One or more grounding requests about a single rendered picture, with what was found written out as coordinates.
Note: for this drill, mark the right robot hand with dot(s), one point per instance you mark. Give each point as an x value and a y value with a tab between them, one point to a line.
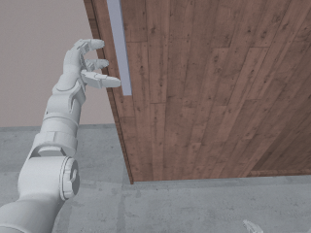
252	228

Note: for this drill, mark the wardrobe door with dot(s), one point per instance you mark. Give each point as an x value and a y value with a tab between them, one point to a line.
214	82
292	148

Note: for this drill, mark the robot left upper arm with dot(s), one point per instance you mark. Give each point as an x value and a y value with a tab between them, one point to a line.
46	182

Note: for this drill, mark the left robot hand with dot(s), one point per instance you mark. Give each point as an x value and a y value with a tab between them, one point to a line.
74	62

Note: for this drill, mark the left robot forearm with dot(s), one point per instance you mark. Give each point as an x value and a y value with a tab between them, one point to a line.
58	134

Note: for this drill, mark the handle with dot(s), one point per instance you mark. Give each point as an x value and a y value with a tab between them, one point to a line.
116	19

